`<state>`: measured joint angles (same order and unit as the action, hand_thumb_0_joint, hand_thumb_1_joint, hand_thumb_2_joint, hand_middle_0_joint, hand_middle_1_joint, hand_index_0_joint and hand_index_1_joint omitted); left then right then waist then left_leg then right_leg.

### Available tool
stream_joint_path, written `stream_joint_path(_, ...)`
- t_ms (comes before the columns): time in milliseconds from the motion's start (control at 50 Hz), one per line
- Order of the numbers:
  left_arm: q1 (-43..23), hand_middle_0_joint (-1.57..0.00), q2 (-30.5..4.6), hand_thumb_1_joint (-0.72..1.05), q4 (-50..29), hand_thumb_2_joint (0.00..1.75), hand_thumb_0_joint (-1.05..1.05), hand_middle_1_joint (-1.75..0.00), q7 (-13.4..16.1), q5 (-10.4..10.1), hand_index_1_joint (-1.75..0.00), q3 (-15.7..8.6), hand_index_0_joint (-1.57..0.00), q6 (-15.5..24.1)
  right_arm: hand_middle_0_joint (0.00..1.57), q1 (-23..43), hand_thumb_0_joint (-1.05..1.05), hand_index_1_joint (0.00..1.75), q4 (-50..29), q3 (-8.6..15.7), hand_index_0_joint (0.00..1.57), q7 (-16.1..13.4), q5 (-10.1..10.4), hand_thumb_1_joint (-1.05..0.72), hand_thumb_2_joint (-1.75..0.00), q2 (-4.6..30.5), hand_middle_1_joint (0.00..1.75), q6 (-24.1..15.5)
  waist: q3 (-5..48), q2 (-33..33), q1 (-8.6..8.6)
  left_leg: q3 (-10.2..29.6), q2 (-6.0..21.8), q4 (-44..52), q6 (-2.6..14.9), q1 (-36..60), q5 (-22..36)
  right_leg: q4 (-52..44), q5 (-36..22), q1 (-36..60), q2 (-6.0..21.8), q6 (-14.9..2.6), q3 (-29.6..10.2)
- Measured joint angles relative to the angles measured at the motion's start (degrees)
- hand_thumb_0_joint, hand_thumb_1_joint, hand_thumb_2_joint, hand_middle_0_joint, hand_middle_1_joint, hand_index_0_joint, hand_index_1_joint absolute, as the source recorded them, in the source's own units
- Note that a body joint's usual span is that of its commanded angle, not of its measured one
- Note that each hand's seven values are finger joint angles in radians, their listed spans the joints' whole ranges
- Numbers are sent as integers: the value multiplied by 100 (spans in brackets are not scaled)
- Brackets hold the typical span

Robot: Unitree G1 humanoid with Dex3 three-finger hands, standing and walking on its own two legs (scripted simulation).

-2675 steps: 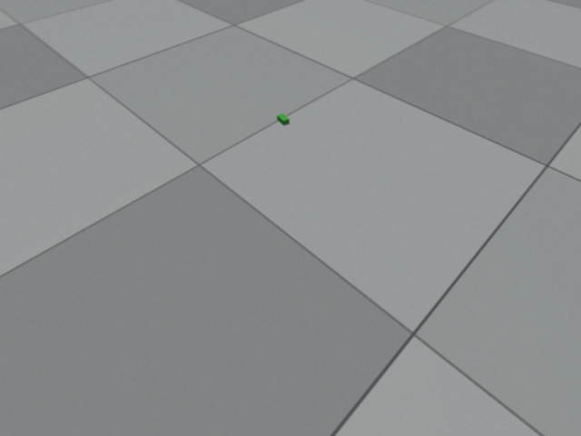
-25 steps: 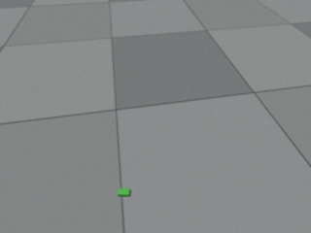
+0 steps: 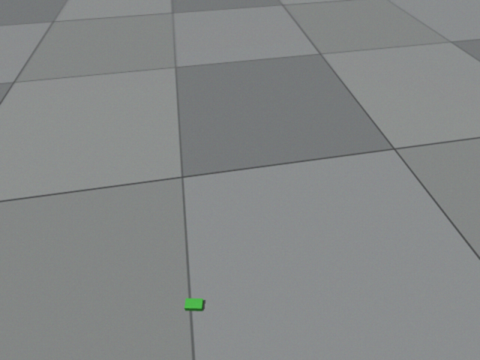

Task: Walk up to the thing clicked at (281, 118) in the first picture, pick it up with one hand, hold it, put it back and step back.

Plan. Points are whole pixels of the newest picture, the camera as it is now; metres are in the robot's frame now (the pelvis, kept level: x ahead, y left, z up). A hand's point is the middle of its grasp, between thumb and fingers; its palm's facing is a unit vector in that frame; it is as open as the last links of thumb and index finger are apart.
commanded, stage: stand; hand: left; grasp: from above
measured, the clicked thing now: (194, 304) +0.48 +0.22 -0.77
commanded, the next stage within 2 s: step back in 1.62 s
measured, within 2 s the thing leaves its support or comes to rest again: neither
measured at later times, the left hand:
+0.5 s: hand out of the picture +0.07 +0.23 -0.16, palm faces +0.03 -0.94 -0.34, open 7.4 cm
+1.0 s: hand out of the picture +0.07 +0.23 -0.15, palm faces +0.03 -0.94 -0.34, open 7.4 cm
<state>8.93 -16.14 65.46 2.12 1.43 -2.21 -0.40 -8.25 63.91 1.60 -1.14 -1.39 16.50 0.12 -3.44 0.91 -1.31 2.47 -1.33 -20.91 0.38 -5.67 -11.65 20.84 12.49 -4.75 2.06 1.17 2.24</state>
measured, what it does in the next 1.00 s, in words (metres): stands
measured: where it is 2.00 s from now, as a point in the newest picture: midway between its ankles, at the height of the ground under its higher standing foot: outside the picture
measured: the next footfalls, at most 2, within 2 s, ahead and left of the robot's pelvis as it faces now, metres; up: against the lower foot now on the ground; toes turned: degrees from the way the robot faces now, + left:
none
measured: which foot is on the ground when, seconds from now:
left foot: down 0.00-1.00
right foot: down 0.00-1.00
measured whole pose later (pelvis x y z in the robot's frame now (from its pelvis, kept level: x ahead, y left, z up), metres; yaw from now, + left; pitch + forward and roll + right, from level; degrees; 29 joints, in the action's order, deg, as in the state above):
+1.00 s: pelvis +0.00 -0.02 +0.00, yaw +0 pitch -3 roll +0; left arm 6.1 -18.0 66.1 0.7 0.8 -1.8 0.3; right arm -7.0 65.4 0.5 -0.4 -1.0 18.6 -0.2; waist -2.7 0.8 -0.4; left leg 2.9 0.2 -17.7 -1.0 -5.2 -10.0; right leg 18.1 11.0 -4.4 0.5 -0.2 2.6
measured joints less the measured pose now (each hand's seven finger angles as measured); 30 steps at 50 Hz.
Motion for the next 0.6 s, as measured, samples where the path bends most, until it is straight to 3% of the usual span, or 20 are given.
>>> stream_joint_path(600, -310, -21, -123, 90, 83, 90, 0, -30, -89, -57, -30, 16, -20, 39, 20, 126, 1, 30, 148, -91, 21, 34, 36, -91, -90, 170, 30, -33, 32, 1, 75, 27, 121, 261, -108, 75, 116, -249, -113, 65, -120, -103, 26)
